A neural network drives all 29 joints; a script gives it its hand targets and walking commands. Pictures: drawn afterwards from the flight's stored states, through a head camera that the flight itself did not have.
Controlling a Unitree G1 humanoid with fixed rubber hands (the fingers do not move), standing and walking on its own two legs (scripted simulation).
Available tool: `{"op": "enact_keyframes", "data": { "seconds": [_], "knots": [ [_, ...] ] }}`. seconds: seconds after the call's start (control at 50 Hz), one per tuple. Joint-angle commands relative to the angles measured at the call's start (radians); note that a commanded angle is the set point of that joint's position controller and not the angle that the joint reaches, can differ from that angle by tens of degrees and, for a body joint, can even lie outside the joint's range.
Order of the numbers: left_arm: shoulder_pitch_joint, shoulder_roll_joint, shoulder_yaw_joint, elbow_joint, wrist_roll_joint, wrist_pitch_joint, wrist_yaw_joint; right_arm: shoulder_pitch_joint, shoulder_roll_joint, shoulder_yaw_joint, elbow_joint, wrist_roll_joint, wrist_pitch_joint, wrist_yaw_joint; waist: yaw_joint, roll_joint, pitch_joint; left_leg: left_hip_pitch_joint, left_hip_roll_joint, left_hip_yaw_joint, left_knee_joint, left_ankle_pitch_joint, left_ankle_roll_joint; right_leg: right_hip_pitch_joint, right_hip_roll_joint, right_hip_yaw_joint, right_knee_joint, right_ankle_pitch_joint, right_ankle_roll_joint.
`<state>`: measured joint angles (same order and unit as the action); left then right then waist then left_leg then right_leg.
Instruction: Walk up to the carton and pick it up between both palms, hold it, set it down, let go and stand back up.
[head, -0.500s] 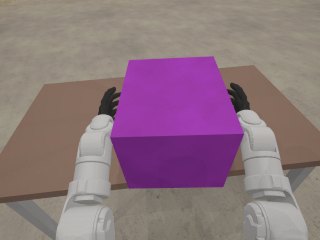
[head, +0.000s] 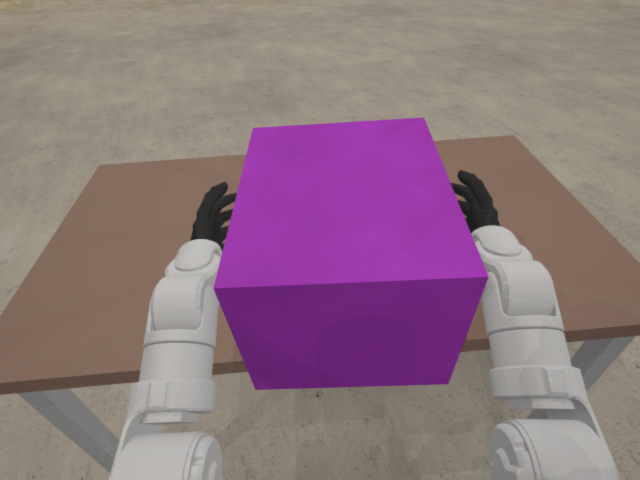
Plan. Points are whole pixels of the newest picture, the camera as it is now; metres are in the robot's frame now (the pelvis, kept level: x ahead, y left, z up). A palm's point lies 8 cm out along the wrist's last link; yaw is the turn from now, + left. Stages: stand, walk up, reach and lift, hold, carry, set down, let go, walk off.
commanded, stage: reach and lift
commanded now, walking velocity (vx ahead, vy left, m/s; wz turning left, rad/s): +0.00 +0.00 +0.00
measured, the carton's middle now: (343, 247) +0.39 -0.02 +0.14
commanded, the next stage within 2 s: hold in 0.82 s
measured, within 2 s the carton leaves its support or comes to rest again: neither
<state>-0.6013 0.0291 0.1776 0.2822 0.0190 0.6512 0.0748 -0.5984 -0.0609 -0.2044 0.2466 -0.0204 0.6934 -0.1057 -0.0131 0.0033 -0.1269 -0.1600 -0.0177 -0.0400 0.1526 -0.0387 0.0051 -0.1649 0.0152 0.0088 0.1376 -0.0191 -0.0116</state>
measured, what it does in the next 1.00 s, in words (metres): stands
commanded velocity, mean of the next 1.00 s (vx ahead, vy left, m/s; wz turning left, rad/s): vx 0.00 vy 0.00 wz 0.00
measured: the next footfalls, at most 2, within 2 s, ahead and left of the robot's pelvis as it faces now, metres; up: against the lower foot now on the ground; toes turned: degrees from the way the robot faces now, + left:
none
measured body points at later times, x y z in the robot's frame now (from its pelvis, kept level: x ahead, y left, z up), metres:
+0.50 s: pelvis +0.02 +0.00 +0.00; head -0.01 -0.01 +0.45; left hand +0.38 +0.15 +0.17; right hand +0.38 -0.18 +0.17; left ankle +0.02 +0.12 -0.75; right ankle +0.03 -0.11 -0.75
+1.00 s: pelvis +0.01 +0.00 +0.00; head -0.02 +0.00 +0.45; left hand +0.36 +0.16 +0.17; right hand +0.37 -0.17 +0.17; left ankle +0.02 +0.12 -0.75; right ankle +0.03 -0.11 -0.75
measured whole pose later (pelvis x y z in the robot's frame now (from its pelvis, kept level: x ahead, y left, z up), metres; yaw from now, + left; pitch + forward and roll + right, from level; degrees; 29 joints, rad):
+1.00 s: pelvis +0.01 +0.00 +0.00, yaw +1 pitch +1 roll +0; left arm -0.50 0.01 0.17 0.03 0.03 0.80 0.06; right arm -0.50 -0.03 -0.19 0.02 -0.03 0.82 -0.08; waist 0.01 0.01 -0.11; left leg -0.13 -0.02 -0.05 0.16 -0.05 0.00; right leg -0.13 0.02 0.00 0.15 -0.04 -0.01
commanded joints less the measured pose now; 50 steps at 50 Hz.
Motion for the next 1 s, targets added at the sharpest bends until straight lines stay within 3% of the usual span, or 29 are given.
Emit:
{"op": "enact_keyframes", "data": {
  "seconds": [0.0, 0.02, 0.06, 0.1, 0.16, 0.18, 0.2, 0.24, 0.26, 0.28, 0.32, 0.36, 0.44, 0.5, 0.54, 0.58, 0.62, 0.64, 0.68, 0.74, 0.78, 0.8, 0.82, 0.84, 0.88, 0.94, 0.96, 0.98],
  "knots": [
    [-0.766, -0.565, -0.451, -0.313, -0.130, -0.057, -0.107, -0.714, 0.583, 0.456, -0.229, 0.141, -0.064, 0.142, -0.006, 0.017, -0.431, 0.049, -0.001, 0.000, 0.001, 0.037, -0.009, 0.214, -0.001, 0.020, 0.041, 0.079, 0.011],
    [-0.757, -0.567, -0.470, -0.322, -0.130, -0.059, -0.106, -0.725, 0.583, 0.466, -0.261, 0.138, -0.066, 0.140, -0.010, -0.001, -0.477, 0.074, 0.002, 0.004, 0.007, 0.057, -0.003, 0.206, 0.003, 0.017, 0.047, 0.094, 0.014],
    [-0.764, -0.538, -0.479, -0.332, -0.142, -0.057, -0.101, -0.726, 0.568, 0.473, -0.274, 0.150, -0.066, 0.129, -0.007, 0.023, -0.462, 0.041, 0.000, 0.004, 0.007, 0.032, -0.006, 0.216, 0.001, 0.012, 0.049, 0.072, 0.012],
    [-0.767, -0.544, -0.506, -0.366, -0.159, -0.052, -0.095, -0.685, 0.568, 0.449, -0.239, 0.154, -0.056, 0.125, -0.025, 0.063, -0.439, 0.049, 0.003, 0.008, 0.022, 0.077, -0.025, 0.211, 0.002, 0.007, 0.044, 0.097, 0.005],
    [-0.700, -0.539, -0.483, -0.329, -0.156, -0.029, -0.103, -0.650, 0.561, 0.460, -0.262, 0.130, -0.037, 0.134, -0.021, -0.008, -0.449, 0.089, -0.001, -0.009, 0.011, 0.043, -0.002, 0.223, 0.000, 0.017, 0.048, 0.085, 0.012],
    [-0.672, -0.563, -0.479, -0.305, -0.152, -0.024, -0.106, -0.648, 0.560, 0.469, -0.276, 0.133, -0.034, 0.132, -0.012, 0.020, -0.421, 0.072, 0.006, -0.011, 0.010, 0.051, -0.008, 0.229, 0.000, 0.020, 0.053, 0.079, 0.013],
    [-0.687, -0.566, -0.481, -0.325, -0.143, -0.024, -0.106, -0.669, 0.567, 0.477, -0.289, 0.139, -0.038, 0.136, 0.006, 0.007, -0.455, 0.087, 0.005, -0.001, 0.014, 0.077, -0.009, 0.220, 0.009, 0.017, 0.043, 0.087, 0.009],
    [-0.682, -0.572, -0.494, -0.363, -0.156, -0.029, -0.106, -0.696, 0.579, 0.511, -0.362, 0.148, -0.043, 0.135, -0.008, -0.029, -0.492, 0.115, 0.003, -0.011, 0.025, 0.147, -0.010, 0.225, 0.007, 0.009, 0.064, 0.164, 0.021],
    [-0.676, -0.582, -0.500, -0.384, -0.158, -0.026, -0.104, -0.707, 0.580, 0.531, -0.414, 0.165, -0.045, 0.131, 0.013, -0.008, -0.524, 0.122, -0.001, -0.004, 0.025, 0.182, -0.007, 0.253, 0.004, 0.014, 0.061, 0.203, 0.026],
    [-0.653, -0.562, -0.507, -0.404, -0.157, -0.018, -0.102, -0.704, 0.570, 0.547, -0.437, 0.174, -0.038, 0.132, 0.007, -0.051, -0.493, 0.111, 0.001, -0.022, 0.028, 0.197, -0.009, 0.268, 0.008, 0.014, 0.077, 0.228, 0.021],
    [-0.644, -0.553, -0.522, -0.421, -0.169, -0.004, -0.098, -0.666, 0.567, 0.544, -0.426, 0.184, -0.022, 0.131, 0.009, -0.008, -0.467, 0.123, -0.003, -0.014, 0.030, 0.243, -0.022, 0.264, 0.011, 0.016, 0.064, 0.275, 0.018],
    [-0.603, -0.551, -0.515, -0.406, -0.165, 0.017, -0.092, -0.623, 0.562, 0.535, -0.423, 0.175, -0.002, 0.133, 0.005, -0.039, -0.407, 0.132, -0.001, -0.018, 0.030, 0.193, -0.023, 0.218, 0.016, 0.018, 0.054, 0.194, 0.019],
    [-0.585, -0.530, -0.483, -0.417, -0.130, 0.047, -0.104, -0.565, 0.552, 0.508, -0.383, 0.152, 0.034, 0.145, 0.015, -0.018, -0.382, 0.124, -0.007, -0.004, -0.003, 0.176, -0.009, 0.243, 0.009, 0.011, 0.051, 0.208, 0.026],
    [-0.556, -0.539, -0.488, -0.452, -0.136, 0.062, -0.111, -0.553, 0.546, 0.504, -0.433, 0.152, 0.044, 0.151, 0.008, -0.032, -0.370, 0.166, -0.016, 0.001, 0.013, 0.234, -0.016, 0.252, 0.014, 0.012, 0.041, 0.266, 0.032],
    [-0.571, -0.528, -0.480, -0.471, -0.132, 0.066, -0.122, -0.544, 0.571, 0.523, -0.458, 0.149, 0.052, 0.153, 0.016, -0.029, -0.362, 0.139, -0.019, -0.004, 0.005, 0.212, -0.015, 0.271, 0.004, 0.011, 0.049, 0.290, 0.030],
    [-0.577, -0.515, -0.503, -0.494, -0.141, 0.072, -0.127, -0.558, 0.584, 0.533, -0.463, 0.167, 0.063, 0.152, -0.002, -0.018, -0.387, 0.151, -0.026, 0.006, -0.002, 0.191, -0.015, 0.283, 0.003, 0.016, 0.044, 0.292, 0.039],
    [-0.593, -0.523, -0.522, -0.537, -0.155, 0.074, -0.133, -0.572, 0.578, 0.561, -0.513, 0.178, 0.054, 0.149, 0.017, 0.015, -0.401, 0.126, -0.025, -0.001, 0.004, 0.207, -0.023, 0.309, 0.000, 0.018, 0.041, 0.288, 0.030],
    [-0.583, -0.537, -0.547, -0.574, -0.171, 0.076, -0.132, -0.594, 0.579, 0.579, -0.570, 0.190, 0.058, 0.145, 0.017, 0.012, -0.457, 0.143, -0.022, 0.001, 0.009, 0.250, -0.031, 0.328, 0.014, 0.007, 0.049, 0.291, 0.034],
    [-0.552, -0.519, -0.554, -0.582, -0.167, 0.082, -0.132, -0.571, 0.556, 0.586, -0.583, 0.193, 0.062, 0.140, 0.025, 0.006, -0.401, 0.131, -0.019, 0.006, 0.008, 0.208, -0.029, 0.304, 0.010, 0.014, 0.051, 0.264, 0.034],
    [-0.558, -0.522, -0.546, -0.598, -0.183, 0.089, -0.131, -0.557, 0.562, 0.588, -0.573, 0.184, 0.075, 0.143, 0.017, -0.056, -0.418, 0.149, -0.026, 0.008, 0.015, 0.186, -0.027, 0.291, 0.014, 0.010, 0.053, 0.228, 0.033],
    [-0.514, -0.505, -0.514, -0.543, -0.160, 0.107, -0.136, -0.529, 0.531, 0.554, -0.535, 0.148, 0.090, 0.145, 0.024, -0.021, -0.352, 0.133, -0.020, 0.002, 0.003, 0.157, -0.032, 0.270, 0.020, -0.002, 0.032, 0.172, 0.032],
    [-0.537, -0.469, -0.511, -0.527, -0.147, 0.110, -0.137, -0.519, 0.507, 0.534, -0.506, 0.135, 0.094, 0.148, 0.011, -0.031, -0.314, 0.101, -0.017, -0.001, -0.013, 0.080, -0.027, 0.249, 0.020, 0.007, 0.035, 0.100, 0.027],
    [-0.539, -0.474, -0.487, -0.511, -0.132, 0.116, -0.141, -0.500, 0.499, 0.505, -0.455, 0.136, 0.100, 0.153, 0.021, 0.003, -0.303, 0.092, -0.014, 0.006, -0.017, 0.049, -0.032, 0.253, 0.020, 0.001, 0.025, 0.072, 0.016],
    [-0.536, -0.481, -0.484, -0.468, -0.128, 0.115, -0.148, -0.540, 0.499, 0.492, -0.458, 0.125, 0.093, 0.159, 0.005, 0.005, -0.302, 0.075, -0.011, 0.000, -0.021, 0.015, -0.033, 0.228, 0.023, 0.000, 0.014, 0.050, 0.015],
    [-0.569, -0.496, -0.474, -0.446, -0.125, 0.104, -0.154, -0.564, 0.497, 0.480, -0.437, 0.109, 0.084, 0.165, 0.003, -0.010, -0.322, 0.083, -0.007, -0.009, -0.019, -0.005, -0.028, 0.213, 0.016, 0.006, 0.016, 0.012, 0.013],
    [-0.637, -0.497, -0.484, -0.479, -0.134, 0.079, -0.155, -0.586, 0.538, 0.491, -0.428, 0.135, 0.058, 0.169, 0.011, 0.021, -0.364, 0.058, -0.016, 0.014, -0.007, 0.041, -0.024, 0.211, 0.007, 0.013, 0.037, 0.063, 0.021],
    [-0.648, -0.507, -0.502, -0.485, -0.148, 0.069, -0.152, -0.609, 0.539, 0.514, -0.443, 0.142, 0.050, 0.162, 0.006, -0.015, -0.402, 0.051, -0.013, 0.011, -0.003, 0.053, -0.022, 0.240, 0.009, 0.008, 0.037, 0.075, 0.026],
    [-0.644, -0.525, -0.495, -0.495, -0.146, 0.060, -0.147, -0.622, 0.553, 0.528, -0.456, 0.141, 0.043, 0.159, 0.019, -0.012, -0.415, 0.073, -0.015, 0.019, 0.005, 0.090, -0.024, 0.232, 0.010, 0.009, 0.036, 0.099, 0.033]
  ]
}}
